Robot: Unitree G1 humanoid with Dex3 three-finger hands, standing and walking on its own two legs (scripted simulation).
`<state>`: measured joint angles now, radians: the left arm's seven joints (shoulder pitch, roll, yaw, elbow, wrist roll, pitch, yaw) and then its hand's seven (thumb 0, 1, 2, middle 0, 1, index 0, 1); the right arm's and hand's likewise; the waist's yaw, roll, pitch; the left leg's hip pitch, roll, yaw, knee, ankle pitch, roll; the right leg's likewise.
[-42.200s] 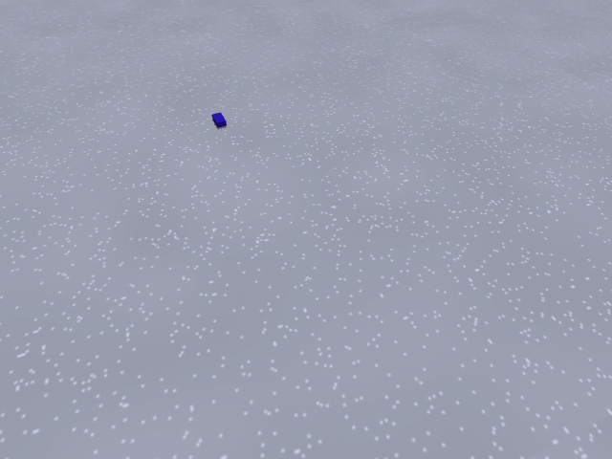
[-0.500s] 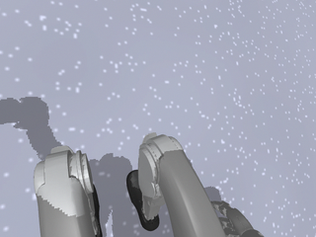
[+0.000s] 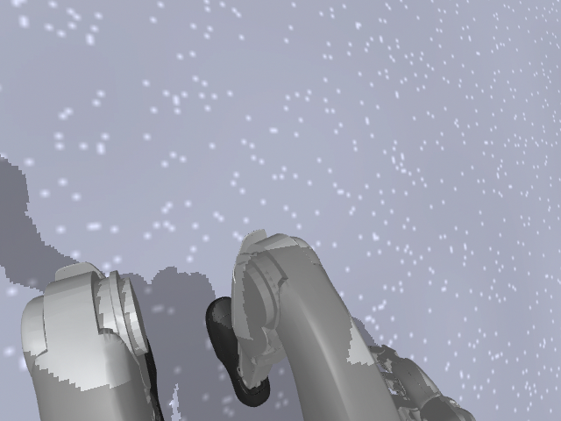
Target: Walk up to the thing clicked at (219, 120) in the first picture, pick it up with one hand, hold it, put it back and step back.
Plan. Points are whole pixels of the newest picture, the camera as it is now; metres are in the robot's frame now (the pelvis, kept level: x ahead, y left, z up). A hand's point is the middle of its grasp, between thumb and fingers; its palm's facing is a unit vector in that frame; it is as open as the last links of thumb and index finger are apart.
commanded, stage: rest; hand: left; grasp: from above
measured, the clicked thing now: out of the picture +0.43 +0.39 -0.26
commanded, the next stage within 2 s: open in 0.92 s
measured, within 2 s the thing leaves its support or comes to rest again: rests again in 0.84 s
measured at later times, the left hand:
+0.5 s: hand out of the picture +0.42 +0.37 -0.25, palm faces -0.46 -0.13 -0.88, open 8.2 cm
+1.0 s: hand out of the picture +0.42 +0.36 -0.26, palm faces -0.49 -0.15 -0.86, open 8.3 cm
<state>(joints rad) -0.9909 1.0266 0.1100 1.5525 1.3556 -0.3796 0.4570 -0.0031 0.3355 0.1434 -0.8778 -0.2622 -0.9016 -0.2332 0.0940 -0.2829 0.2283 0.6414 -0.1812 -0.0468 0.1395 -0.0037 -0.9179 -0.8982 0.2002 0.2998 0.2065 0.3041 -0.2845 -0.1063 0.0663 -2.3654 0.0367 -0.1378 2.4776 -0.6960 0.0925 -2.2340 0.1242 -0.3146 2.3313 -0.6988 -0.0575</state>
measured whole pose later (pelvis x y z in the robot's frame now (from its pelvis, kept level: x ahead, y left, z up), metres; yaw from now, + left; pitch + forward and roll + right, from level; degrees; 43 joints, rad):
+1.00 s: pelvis -0.01 +0.00 +0.00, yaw -2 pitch +28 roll -17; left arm -1.01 1.14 0.08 1.63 1.32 -0.38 0.51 0.00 0.28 0.28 -0.77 -0.49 -0.80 -0.45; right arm 0.07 -0.32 0.35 0.59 -0.21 -0.12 0.16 0.00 -0.92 -0.90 0.20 0.30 0.21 0.30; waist -0.33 -0.18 0.16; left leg -2.33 0.04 -0.20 2.51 -0.70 0.08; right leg -2.19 0.15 -0.36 2.32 -0.68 -0.05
